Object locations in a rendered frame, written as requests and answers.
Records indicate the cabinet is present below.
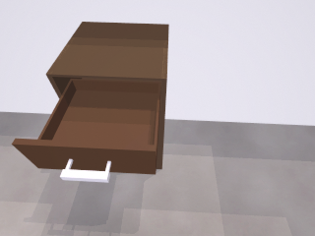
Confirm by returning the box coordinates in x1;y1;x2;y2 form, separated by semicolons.
45;22;169;169

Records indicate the drawer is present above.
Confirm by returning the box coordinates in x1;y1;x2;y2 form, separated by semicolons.
12;79;161;175

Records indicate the handle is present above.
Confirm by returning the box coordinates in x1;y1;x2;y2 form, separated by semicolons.
60;158;111;183

